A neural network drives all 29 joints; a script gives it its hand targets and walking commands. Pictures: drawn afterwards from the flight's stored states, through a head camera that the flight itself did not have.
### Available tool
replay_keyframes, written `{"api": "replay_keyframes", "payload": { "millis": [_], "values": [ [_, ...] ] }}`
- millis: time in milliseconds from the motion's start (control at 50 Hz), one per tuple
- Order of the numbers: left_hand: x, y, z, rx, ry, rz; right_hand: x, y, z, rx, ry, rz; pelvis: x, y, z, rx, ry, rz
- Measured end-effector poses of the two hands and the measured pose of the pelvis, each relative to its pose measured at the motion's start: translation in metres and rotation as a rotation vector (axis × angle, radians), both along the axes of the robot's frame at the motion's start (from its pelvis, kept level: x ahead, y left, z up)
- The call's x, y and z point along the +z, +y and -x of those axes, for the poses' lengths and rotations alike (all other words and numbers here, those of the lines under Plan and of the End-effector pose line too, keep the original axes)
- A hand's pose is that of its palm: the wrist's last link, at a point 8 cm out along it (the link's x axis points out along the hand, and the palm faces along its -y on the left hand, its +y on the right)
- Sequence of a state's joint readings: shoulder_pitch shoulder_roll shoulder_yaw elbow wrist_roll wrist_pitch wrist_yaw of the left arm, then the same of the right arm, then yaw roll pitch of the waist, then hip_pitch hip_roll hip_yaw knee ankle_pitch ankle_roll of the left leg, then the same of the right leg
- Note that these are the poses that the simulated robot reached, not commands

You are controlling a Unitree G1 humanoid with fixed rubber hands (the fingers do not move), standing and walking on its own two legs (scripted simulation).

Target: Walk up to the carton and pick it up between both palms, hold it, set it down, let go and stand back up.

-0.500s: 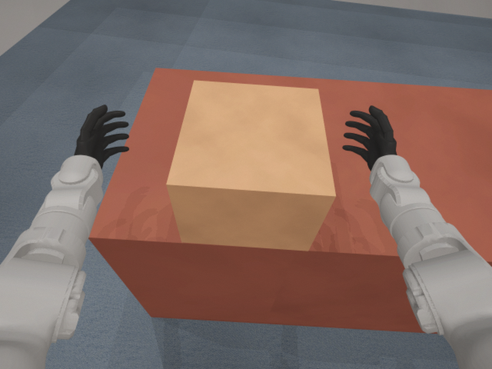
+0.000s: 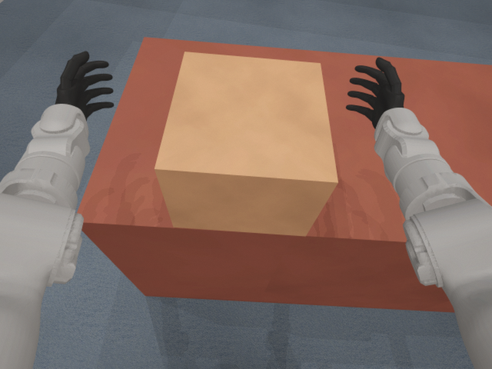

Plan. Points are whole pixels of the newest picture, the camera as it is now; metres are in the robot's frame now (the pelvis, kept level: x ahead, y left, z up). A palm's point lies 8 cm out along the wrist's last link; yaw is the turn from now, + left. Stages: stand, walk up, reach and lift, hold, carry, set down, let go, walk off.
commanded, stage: reach and lift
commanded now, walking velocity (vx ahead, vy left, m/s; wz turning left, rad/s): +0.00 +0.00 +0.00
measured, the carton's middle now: (246, 145) +0.53 -0.01 +0.00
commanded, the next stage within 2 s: none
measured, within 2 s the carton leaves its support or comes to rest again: neither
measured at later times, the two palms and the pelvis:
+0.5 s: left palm (96, 147) +0.48 +0.25 +0.05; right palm (350, 149) +0.48 -0.19 +0.05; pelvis -0.01 +0.01 -0.02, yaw +0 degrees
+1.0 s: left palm (115, 144) +0.49 +0.22 +0.05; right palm (349, 146) +0.49 -0.19 +0.05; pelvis +0.00 +0.01 -0.02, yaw -1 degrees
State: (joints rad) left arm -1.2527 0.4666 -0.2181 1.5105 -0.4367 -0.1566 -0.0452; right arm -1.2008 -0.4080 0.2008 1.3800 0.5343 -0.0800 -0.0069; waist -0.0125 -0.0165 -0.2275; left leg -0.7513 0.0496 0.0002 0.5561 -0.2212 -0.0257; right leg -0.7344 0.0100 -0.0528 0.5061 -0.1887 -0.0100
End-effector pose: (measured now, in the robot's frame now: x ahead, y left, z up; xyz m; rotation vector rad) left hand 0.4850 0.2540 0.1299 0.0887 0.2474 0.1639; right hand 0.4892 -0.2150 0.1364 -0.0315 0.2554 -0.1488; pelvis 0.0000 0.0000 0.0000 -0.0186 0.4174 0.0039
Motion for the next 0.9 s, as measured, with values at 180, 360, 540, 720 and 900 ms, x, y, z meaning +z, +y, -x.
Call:
{"api": "replay_keyframes", "payload": {
  "millis": [180, 360, 540, 720, 900],
  "values": [
    [-0.036, 0.008, 0.009, 0.008, 0.020, -0.013, -0.033, 0.012, 0.002, 0.022, 0.015, 0.004, -0.004, 0.002, 0.000, 0.007, 0.046, 0.004],
    [-0.070, 0.007, 0.014, 0.012, 0.057, -0.015, -0.068, 0.024, 0.005, 0.037, 0.040, 0.007, -0.012, 0.004, 0.006, 0.009, 0.099, 0.005],
    [-0.084, -0.010, 0.004, -0.021, 0.017, -0.005, -0.087, 0.025, 0.006, 0.032, 0.022, 0.008, -0.020, 0.006, 0.008, 0.000, 0.144, 0.009],
    [-0.086, -0.025, 0.002, -0.050, 0.034, -0.006, -0.084, 0.026, 0.002, 0.031, 0.001, -0.006, -0.021, 0.008, 0.004, -0.014, 0.139, 0.004],
    [-0.078, -0.027, 0.001, -0.037, 0.018, 0.006, -0.083, 0.027, 0.002, 0.022, 0.008, 0.006, -0.020, 0.008, 0.001, -0.014, 0.126, -0.001]
  ]
}}
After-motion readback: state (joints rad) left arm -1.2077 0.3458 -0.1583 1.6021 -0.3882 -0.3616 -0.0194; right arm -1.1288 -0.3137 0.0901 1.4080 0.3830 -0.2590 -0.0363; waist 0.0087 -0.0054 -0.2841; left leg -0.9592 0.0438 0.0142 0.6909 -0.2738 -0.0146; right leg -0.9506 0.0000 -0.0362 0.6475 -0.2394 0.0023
